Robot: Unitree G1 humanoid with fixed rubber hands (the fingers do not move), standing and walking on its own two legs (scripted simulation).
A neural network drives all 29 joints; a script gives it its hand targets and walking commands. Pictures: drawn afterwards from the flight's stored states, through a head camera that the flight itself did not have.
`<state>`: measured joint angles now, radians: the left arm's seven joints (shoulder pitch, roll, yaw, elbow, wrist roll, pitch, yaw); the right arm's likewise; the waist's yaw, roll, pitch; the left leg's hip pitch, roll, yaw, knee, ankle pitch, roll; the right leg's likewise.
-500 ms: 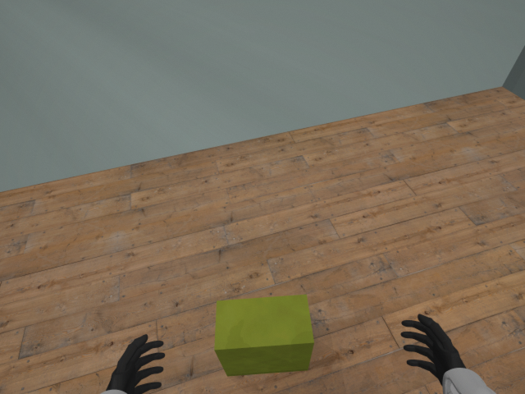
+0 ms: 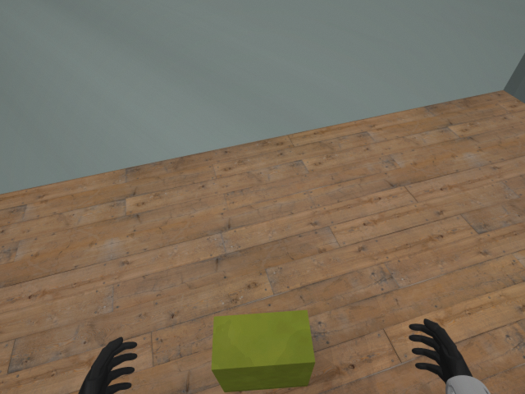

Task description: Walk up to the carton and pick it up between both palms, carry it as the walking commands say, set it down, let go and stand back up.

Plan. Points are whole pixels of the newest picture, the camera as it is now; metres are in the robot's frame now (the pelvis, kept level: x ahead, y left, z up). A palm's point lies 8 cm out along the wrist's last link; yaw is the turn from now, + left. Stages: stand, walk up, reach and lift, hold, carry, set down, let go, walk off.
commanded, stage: stand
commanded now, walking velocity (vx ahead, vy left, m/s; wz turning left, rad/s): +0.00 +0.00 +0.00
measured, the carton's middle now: (263, 353) +0.36 +0.03 -0.61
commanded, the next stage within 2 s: none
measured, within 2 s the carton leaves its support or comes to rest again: neither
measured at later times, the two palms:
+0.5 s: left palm out of the picture +0.14 +0.27 -0.06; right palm (462, 378) +0.16 -0.27 -0.06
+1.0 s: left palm out of the picture +0.13 +0.27 -0.06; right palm (466, 388) +0.14 -0.28 -0.06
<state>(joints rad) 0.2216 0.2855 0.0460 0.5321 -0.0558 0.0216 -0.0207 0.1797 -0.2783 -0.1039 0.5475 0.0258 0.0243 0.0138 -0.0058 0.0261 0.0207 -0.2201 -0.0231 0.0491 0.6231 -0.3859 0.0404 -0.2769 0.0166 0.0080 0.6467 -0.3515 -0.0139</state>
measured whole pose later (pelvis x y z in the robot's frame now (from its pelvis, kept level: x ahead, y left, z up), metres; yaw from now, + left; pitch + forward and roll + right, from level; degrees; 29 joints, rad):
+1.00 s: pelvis -0.02 +0.00 +0.00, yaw +0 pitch -2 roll +0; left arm 0.22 0.31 0.05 0.61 -0.06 -0.01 -0.02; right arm 0.18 -0.28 -0.10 0.60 0.03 -0.01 0.00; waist -0.01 0.01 -0.02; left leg -0.22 -0.02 0.05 0.62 -0.36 0.04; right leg -0.28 0.02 0.01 0.65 -0.33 -0.02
